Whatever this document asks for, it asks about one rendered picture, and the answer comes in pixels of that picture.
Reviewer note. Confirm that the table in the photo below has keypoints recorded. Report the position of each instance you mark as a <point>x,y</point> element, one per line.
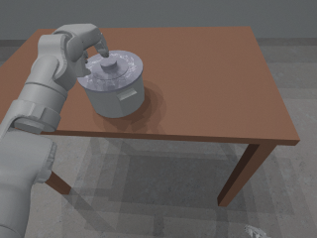
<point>201,84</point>

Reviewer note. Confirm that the robot left forearm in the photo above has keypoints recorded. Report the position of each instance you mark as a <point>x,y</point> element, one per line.
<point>52,76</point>

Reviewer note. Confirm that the robot right hand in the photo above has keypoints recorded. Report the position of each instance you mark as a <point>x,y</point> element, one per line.
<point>255,232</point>

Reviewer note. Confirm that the knob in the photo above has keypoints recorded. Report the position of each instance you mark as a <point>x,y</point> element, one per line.
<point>108,63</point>

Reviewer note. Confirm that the lid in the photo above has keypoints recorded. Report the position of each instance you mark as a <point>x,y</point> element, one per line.
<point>128,70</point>

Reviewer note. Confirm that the left robot upper arm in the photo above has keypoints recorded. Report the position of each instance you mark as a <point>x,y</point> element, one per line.
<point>25,159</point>

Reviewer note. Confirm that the pot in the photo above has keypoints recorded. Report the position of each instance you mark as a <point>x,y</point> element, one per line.
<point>119,103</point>

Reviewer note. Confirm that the robot left hand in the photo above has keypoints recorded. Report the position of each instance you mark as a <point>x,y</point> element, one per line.
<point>90,36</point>

